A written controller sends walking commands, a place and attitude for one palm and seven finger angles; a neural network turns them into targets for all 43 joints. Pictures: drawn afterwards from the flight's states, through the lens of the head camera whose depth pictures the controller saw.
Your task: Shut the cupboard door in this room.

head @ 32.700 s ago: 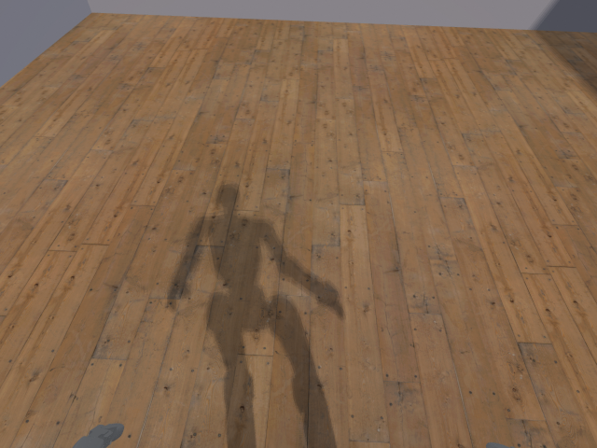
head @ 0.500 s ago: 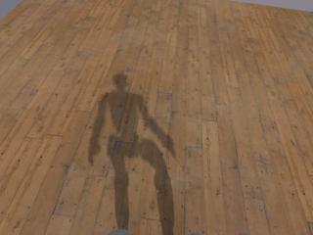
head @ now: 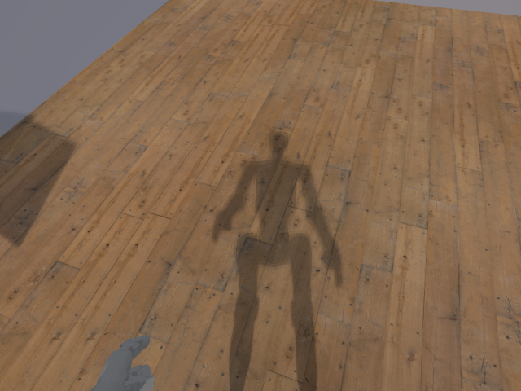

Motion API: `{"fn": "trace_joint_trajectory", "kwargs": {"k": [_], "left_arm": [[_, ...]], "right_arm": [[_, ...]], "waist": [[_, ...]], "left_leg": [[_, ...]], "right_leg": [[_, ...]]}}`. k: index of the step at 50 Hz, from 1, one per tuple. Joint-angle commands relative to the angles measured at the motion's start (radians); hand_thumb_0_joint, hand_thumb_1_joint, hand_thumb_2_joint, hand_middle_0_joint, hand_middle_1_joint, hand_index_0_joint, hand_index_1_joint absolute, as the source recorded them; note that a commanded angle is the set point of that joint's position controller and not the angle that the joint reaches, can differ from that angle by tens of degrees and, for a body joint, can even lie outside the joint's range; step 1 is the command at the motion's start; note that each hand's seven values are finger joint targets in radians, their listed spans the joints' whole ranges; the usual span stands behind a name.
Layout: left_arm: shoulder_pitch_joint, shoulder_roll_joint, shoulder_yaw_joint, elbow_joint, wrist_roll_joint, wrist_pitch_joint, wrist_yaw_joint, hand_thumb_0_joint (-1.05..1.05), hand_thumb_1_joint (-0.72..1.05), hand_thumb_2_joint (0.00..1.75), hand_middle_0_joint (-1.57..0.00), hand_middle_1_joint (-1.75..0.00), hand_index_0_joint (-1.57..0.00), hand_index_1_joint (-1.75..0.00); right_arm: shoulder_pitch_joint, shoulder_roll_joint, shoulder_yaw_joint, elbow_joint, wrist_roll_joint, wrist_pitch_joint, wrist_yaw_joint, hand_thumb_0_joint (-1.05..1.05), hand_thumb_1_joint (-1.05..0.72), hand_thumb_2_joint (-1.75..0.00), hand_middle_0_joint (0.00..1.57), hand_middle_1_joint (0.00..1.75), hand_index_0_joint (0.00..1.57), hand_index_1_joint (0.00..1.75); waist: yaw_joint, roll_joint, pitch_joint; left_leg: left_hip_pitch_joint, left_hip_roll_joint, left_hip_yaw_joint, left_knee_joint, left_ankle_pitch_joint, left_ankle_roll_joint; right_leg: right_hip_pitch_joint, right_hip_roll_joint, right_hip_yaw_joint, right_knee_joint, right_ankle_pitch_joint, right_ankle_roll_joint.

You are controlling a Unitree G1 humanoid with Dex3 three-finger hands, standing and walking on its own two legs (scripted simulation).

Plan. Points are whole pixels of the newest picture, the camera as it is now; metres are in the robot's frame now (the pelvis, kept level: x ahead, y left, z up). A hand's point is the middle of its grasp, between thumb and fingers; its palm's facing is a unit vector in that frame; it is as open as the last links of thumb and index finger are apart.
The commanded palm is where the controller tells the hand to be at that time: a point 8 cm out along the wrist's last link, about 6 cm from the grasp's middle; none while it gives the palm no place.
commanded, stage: walk to a spot facing it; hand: left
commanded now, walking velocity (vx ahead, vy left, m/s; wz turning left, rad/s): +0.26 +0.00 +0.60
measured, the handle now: out of the picture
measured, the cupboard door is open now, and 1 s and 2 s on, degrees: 78 78 78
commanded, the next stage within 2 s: turn to face it in 1.66 s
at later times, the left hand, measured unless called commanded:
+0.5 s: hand out of the picture -0.08 +0.18 -0.15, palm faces +0.42 -0.87 -0.25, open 7.4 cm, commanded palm none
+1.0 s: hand (78, 308) +0.28 +0.37 -0.14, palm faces +0.42 -0.89 -0.17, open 7.4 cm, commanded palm none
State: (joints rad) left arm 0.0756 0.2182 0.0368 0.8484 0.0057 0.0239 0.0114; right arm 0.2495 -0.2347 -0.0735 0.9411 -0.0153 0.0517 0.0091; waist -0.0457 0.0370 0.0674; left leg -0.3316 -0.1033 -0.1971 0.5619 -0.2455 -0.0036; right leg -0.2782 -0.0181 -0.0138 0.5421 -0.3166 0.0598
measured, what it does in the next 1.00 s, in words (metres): walks ahead, turning left: left foot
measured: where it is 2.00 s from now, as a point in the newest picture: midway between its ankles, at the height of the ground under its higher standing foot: (185, 278)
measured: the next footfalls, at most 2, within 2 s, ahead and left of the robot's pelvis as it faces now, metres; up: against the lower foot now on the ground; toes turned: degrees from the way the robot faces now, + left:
left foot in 0.54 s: +0.14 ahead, +0.19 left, +0.00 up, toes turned +30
right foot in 1.12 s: +0.50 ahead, +0.14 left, +0.00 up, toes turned +21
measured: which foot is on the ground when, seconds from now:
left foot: down 0.00-0.00, up 0.02-0.52, down 0.54-1.00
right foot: down 0.00-0.54, up 0.56-1.00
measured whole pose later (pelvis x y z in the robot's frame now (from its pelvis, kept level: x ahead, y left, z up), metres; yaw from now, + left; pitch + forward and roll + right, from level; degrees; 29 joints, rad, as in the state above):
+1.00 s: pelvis +0.24 +0.15 +0.01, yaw +28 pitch -2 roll +1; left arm 0.09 0.19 0.04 0.95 0.02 0.00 -0.03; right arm 0.41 -0.18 -0.04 1.09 -0.01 -0.07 -0.02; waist -0.04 -0.03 0.05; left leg 0.09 -0.07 0.04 0.26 -0.33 0.06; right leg -0.61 -0.12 -0.10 0.86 -0.13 0.05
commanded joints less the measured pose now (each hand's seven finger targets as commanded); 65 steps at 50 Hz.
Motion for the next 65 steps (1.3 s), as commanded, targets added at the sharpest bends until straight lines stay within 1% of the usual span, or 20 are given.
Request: {"fn": "trace_joint_trajectory", "kwargs": {"k": [1,3,7,15,22,24,26,28,30,32,36,45,51,54,55,56,57,58,60,65], "left_arm": [[0.161,0.263,0.064,-0.042,0.006,-0.025,0.024,0.0,0.9,0.9,-0.2,-0.3,-0.2,-0.3],[0.071,0.199,0.056,-0.053,0.006,-0.036,0.019,0.0,0.9,0.9,-0.2,-0.3,-0.2,-0.3],[0.115,0.144,0.042,-0.019,0.005,-0.069,0.008,0.0,0.9,0.9,-0.2,-0.3,-0.2,-0.3],[0.328,0.135,0.043,0.088,0.02,-0.093,0.008,0.0,0.9,0.9,-0.2,-0.3,-0.2,-0.3],[0.405,0.161,0.044,0.144,0.029,-0.093,0.002,0.0,0.9,0.9,-0.2,-0.3,-0.2,-0.3],[0.391,0.18,0.047,0.152,0.026,-0.094,0.0,0.0,0.9,0.9,-0.2,-0.3,-0.2,-0.3],[0.336,0.193,0.04,0.149,0.014,-0.097,-0.006,0.0,0.9,0.9,-0.2,-0.3,-0.2,-0.3],[0.255,0.1,0.025,0.059,0.003,-0.095,-0.029,0.0,0.9,0.9,-0.2,-0.3,-0.2,-0.3],[0.154,0.127,0.035,0.05,0.002,-0.081,-0.015,0.0,0.9,0.9,-0.2,-0.3,-0.2,-0.3],[0.203,0.085,0.036,0.112,0.018,-0.07,-0.022,0.0,0.9,0.9,-0.2,-0.3,-0.2,-0.3],[0.289,0.046,0.024,0.15,0.025,-0.048,-0.026,0.0,0.9,0.9,-0.2,-0.3,-0.2,-0.3],[-0.003,0.046,0.018,0.045,0.016,-0.046,-0.037,0.0,0.9,0.9,-0.2,-0.3,-0.2,-0.3],[-0.091,0.029,0.011,-0.001,0.007,-0.064,-0.04,0.0,0.9,0.9,-0.2,-0.3,-0.2,-0.3],[0.21,0.075,0.029,0.086,0.013,-0.086,-0.03,0.0,0.9,0.9,-0.2,-0.3,-0.2,-0.3],[0.371,0.149,0.048,0.135,0.024,-0.1,-0.02,0.0,0.9,0.9,-0.2,-0.3,-0.2,-0.3],[0.461,0.241,0.071,0.172,0.024,-0.099,-0.009,0.0,0.9,0.9,-0.2,-0.3,-0.2,-0.3],[0.424,0.247,0.072,0.173,0.002,-0.092,-0.008,0.0,0.9,0.9,-0.2,-0.3,-0.2,-0.3],[0.311,0.194,0.062,0.147,0.003,-0.091,-0.008,0.0,0.9,0.9,-0.2,-0.3,-0.2,-0.3],[0.173,0.108,0.04,0.121,0.003,-0.094,-0.004,0.0,0.9,0.9,-0.2,-0.3,-0.2,-0.3],[0.211,0.04,0.022,0.163,0.016,-0.113,-0.001,0.0,0.9,0.9,-0.2,-0.3,-0.2,-0.3]], "right_arm": [[-0.067,-0.143,-0.051,-0.117,-0.007,-0.017,-0.004,0.0,-0.9,-0.9,0.2,0.3,0.2,0.3],[-0.049,-0.131,-0.051,-0.082,-0.017,-0.004,0.015,0.0,-0.9,-0.9,0.2,0.3,0.2,0.3],[-0.026,-0.098,-0.043,-0.05,-0.018,-0.003,0.041,0.0,-0.9,-0.9,0.2,0.3,0.2,0.3],[-0.194,-0.07,-0.023,-0.081,-0.013,-0.014,0.053,0.0,-0.9,-0.9,0.2,0.3,0.2,0.3],[-0.313,-0.03,0.02,-0.114,-0.009,-0.042,0.063,0.0,-0.9,-0.9,0.2,0.3,0.2,0.3],[-0.255,-0.04,0.02,-0.104,-0.009,-0.056,0.056,0.0,-0.9,-0.9,0.2,0.3,0.2,0.3],[-0.003,-0.107,-0.006,-0.041,-0.017,-0.072,0.037,0.0,-0.9,-0.9,0.2,0.3,0.2,0.3],[0.241,-0.339,-0.065,0.026,-0.006,-0.088,0.006,0.0,-0.9,-0.9,0.2,0.3,0.2,0.3],[0.161,-0.29,-0.052,0.024,0.009,-0.083,-0.009,0.0,-0.9,-0.9,0.2,0.3,0.2,0.3],[0.012,-0.173,-0.02,-0.006,0.004,-0.102,-0.016,0.0,-0.9,-0.9,0.2,0.3,0.2,0.3],[0.02,-0.093,0.006,0.024,0.008,-0.131,-0.016,0.0,-0.9,-0.9,0.2,0.3,0.2,0.3],[0.172,-0.061,0.005,0.092,0.004,-0.143,-0.033,0.0,-0.9,-0.9,0.2,0.3,0.2,0.3],[0.229,-0.088,0.005,0.138,-0.007,-0.139,-0.041,0.0,-0.9,-0.9,0.2,0.3,0.2,0.3],[0.206,-0.12,-0.001,0.148,0.003,-0.135,-0.041,0.0,-0.9,-0.9,0.2,0.3,0.2,0.3],[0.213,-0.094,0.0,0.14,0.012,-0.134,-0.03,0.0,-0.9,-0.9,0.2,0.3,0.2,0.3],[0.28,-0.027,0.011,0.122,0.022,-0.135,-0.024,0.0,-0.9,-0.9,0.2,0.3,0.2,0.3],[0.224,-0.044,0.008,0.115,0.021,-0.127,-0.025,0.0,-0.9,-0.9,0.2,0.3,0.2,0.3],[0.197,-0.028,0.001,0.121,0.02,-0.123,-0.019,0.0,-0.9,-0.9,0.2,0.3,0.2,0.3],[0.143,0.012,0.003,0.12,0.002,-0.098,-0.005,0.0,-0.9,-0.9,0.2,0.3,0.2,0.3],[0.182,0.057,0.004,0.134,-0.012,-0.059,0.004,0.0,-0.9,-0.9,0.2,0.3,0.2,0.3]], "waist": [[0.095,-0.218,-0.105],[0.049,-0.233,-0.034],[0.033,-0.203,-0.004],[0.102,-0.185,0.039],[0.13,-0.224,0.041],[0.098,-0.227,-0.008],[-0.045,-0.144,-0.167],[-0.148,0.266,-0.337],[-0.099,0.054,-0.239],[-0.008,0.039,-0.063],[0.062,0.081,-0.042],[0.018,0.051,0.082],[0.006,0.05,0.067],[0.14,0.006,-0.096],[0.198,-0.116,-0.201],[0.189,-0.334,-0.306],[0.175,-0.232,-0.255],[0.134,-0.138,-0.136],[0.068,-0.094,0.018],[0.015,-0.147,0.001]], "left_leg": [[-0.303,0.058,0.066,0.499,-0.329,-0.033],[-0.316,0.111,0.095,0.615,-0.197,-0.039],[-0.331,0.143,0.157,0.671,-0.016,-0.064],[-0.428,0.198,0.2,0.508,-0.004,-0.063],[-0.253,0.172,0.316,0.154,-0.076,-0.009],[-0.122,0.131,0.353,0.091,-0.114,0.022],[0.302,0.082,0.367,-0.067,-0.013,0.059],[0.722,0.516,-0.297,-0.192,0.262,0.216],[0.541,0.516,-0.184,-0.236,0.303,0.224],[0.296,0.413,-0.016,-0.257,0.335,0.167],[0.233,0.309,0.132,-0.313,0.461,0.133],[0.336,0.337,0.079,-0.372,0.487,0.162],[0.383,0.353,0.096,-0.289,0.685,0.162],[0.336,0.299,0.139,0.052,0.89,0.108],[0.126,0.231,0.175,0.316,0.631,0.072],[-0.162,0.038,0.218,0.653,-0.189,0.024],[-0.202,0.088,0.131,0.805,-0.291,0.049],[-0.228,0.145,0.131,0.835,-0.202,0.056],[-0.213,0.209,0.131,0.781,-0.063,0.045],[-0.189,0.229,0.179,0.63,0.025,0.001]], "right_leg": [[0.203,-0.484,0.408,-0.338,-0.067,-0.196],[0.118,-0.376,0.303,-0.387,-0.244,-0.15],[0.152,-0.283,0.055,-0.364,-0.065,-0.103],[0.325,-0.343,-0.037,-0.368,0.079,-0.13],[0.335,-0.369,-0.172,-0.279,0.366,-0.131],[0.335,-0.373,-0.212,-0.179,0.563,-0.125],[0.174,-0.322,-0.306,0.189,0.65,-0.069],[-0.412,-0.092,-0.176,0.729,-0.271,0.02],[-0.435,-0.158,-0.05,0.828,-0.175,-0.004],[-0.362,-0.19,-0.025,0.759,-0.057,0.001],[-0.3,-0.151,-0.054,0.661,0.065,0.016],[-0.47,-0.137,-0.051,0.419,0.205,0.008],[-0.289,-0.073,-0.084,0.137,0.124,-0.06],[0.113,0.0,-0.12,-0.012,0.174,-0.096],[0.399,-0.132,0.024,-0.041,0.216,-0.146],[0.598,-0.445,0.486,-0.131,0.328,-0.259],[0.48,-0.48,0.529,-0.229,0.219,-0.29],[0.334,-0.445,0.448,-0.29,-0.042,-0.272],[0.044,-0.362,0.277,-0.347,-0.15,-0.191],[-0.04,-0.273,0.05,-0.384,-0.002,-0.159]]}}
